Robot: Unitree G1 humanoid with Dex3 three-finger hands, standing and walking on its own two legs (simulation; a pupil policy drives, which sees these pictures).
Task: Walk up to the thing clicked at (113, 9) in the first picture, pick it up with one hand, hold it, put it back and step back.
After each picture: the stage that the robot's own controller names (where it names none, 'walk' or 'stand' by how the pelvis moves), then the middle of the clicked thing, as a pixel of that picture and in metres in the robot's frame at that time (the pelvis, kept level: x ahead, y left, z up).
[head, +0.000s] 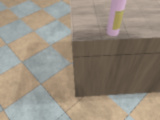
stand; (116, 13) +0.76 -0.14 +0.02
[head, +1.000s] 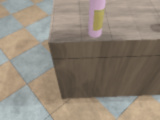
rise first; (96, 12) +0.69 -0.01 +0.05
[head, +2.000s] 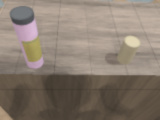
stand; (29, 41) +0.46 +0.23 +0.05
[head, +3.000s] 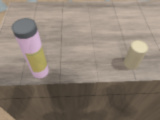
stand; (33, 52) +0.43 +0.20 +0.04
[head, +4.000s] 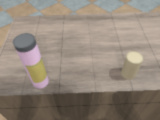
stand; (33, 64) +0.41 +0.22 +0.02
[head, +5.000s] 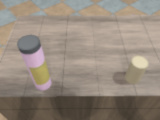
stand; (37, 66) +0.40 +0.20 +0.02
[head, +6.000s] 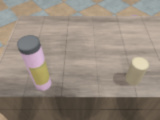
stand; (37, 66) +0.40 +0.20 +0.02
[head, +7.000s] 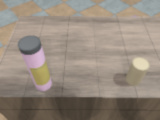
stand; (37, 66) +0.40 +0.20 +0.02
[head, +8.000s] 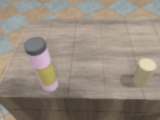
rise first; (43, 67) +0.40 +0.21 +0.02
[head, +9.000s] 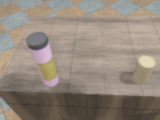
go down; (45, 62) +0.42 +0.20 +0.02
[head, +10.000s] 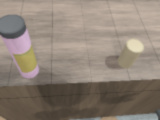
go down; (22, 51) +0.43 +0.19 +0.04
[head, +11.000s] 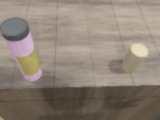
go down; (25, 54) +0.42 +0.19 +0.05
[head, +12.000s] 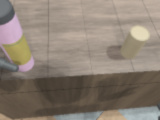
close in; (13, 42) +0.42 +0.20 +0.09
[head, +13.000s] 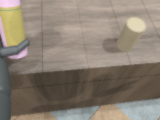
lift; (9, 17) +0.51 +0.20 +0.10
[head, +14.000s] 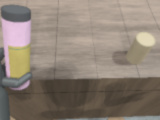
lift; (17, 51) +0.39 +0.21 +0.09
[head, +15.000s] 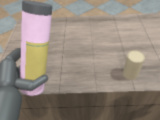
lift; (34, 51) +0.34 +0.15 +0.19
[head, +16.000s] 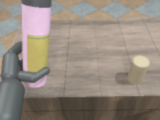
hold; (35, 43) +0.36 +0.16 +0.20
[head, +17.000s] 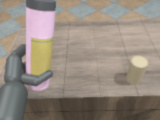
crouch; (39, 46) +0.35 +0.14 +0.20
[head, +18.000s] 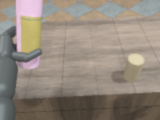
crouch; (29, 26) +0.42 +0.17 +0.22
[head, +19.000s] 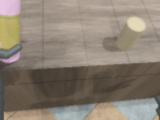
lower; (7, 21) +0.48 +0.21 +0.10
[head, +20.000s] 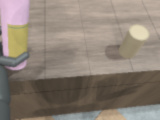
lower; (15, 30) +0.46 +0.19 +0.10
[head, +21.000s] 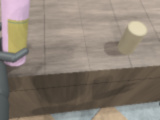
lower; (15, 26) +0.47 +0.19 +0.10
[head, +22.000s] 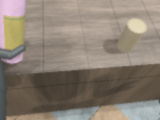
lower; (11, 23) +0.48 +0.19 +0.10
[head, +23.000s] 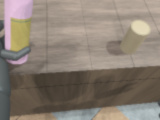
loosen; (18, 24) +0.47 +0.18 +0.10
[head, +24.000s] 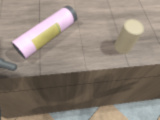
withdraw; (47, 30) +0.53 +0.10 +0.01
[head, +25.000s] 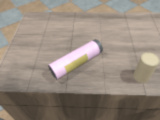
sink last; (76, 58) +0.50 +0.08 -0.03
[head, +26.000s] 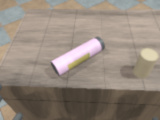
stand; (78, 55) +0.51 +0.07 -0.04
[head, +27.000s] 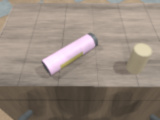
stand; (71, 52) +0.50 +0.08 -0.02
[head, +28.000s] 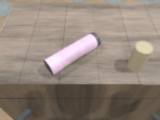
stand; (73, 52) +0.50 +0.07 -0.01
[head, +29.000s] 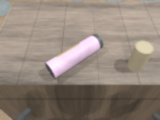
stand; (75, 54) +0.48 +0.06 -0.01
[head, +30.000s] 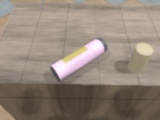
stand; (80, 58) +0.47 +0.04 -0.02
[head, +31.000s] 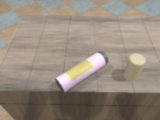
walk; (82, 70) +0.46 +0.04 -0.07
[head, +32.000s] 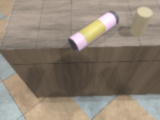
walk; (94, 30) +0.59 -0.01 -0.05
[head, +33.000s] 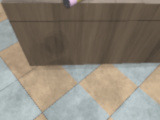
walk; out of the picture +0.89 +0.03 -0.05
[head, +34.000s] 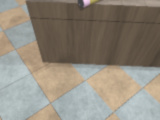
stand; out of the picture +1.02 -0.03 -0.05
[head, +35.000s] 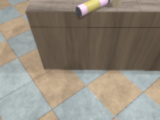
stand; (93, 5) +1.01 -0.03 -0.07
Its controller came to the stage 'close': yes
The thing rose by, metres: 0.20
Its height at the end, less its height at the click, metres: -0.09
